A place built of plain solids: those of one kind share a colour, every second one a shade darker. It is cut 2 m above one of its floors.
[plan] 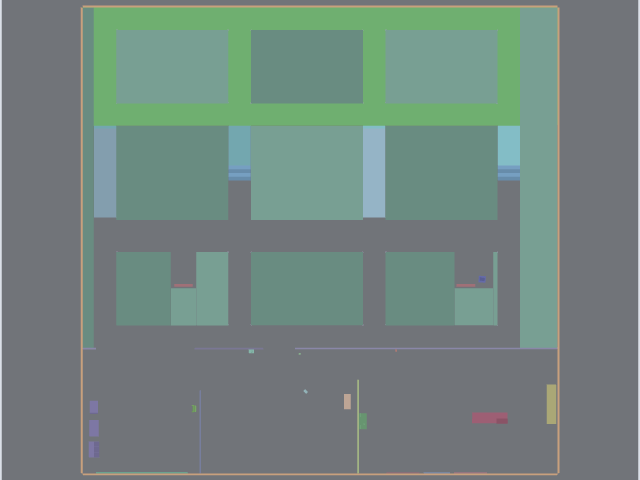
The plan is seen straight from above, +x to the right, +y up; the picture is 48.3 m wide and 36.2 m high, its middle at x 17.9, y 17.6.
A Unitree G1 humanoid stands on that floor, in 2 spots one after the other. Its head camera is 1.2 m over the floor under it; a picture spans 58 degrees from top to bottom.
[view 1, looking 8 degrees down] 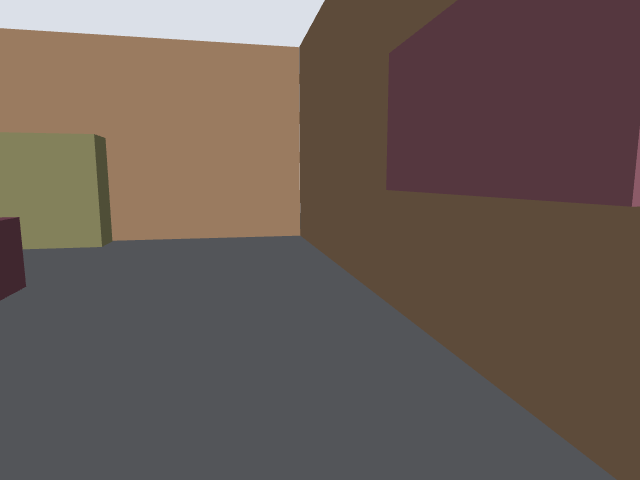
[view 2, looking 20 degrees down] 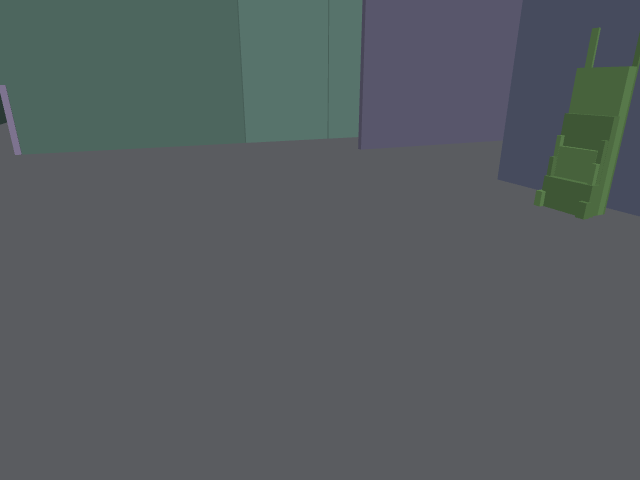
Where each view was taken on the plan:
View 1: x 26.71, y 1.50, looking -12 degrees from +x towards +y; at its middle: wall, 7.29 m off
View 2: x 4.46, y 2.00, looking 67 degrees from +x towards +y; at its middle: ground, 3.51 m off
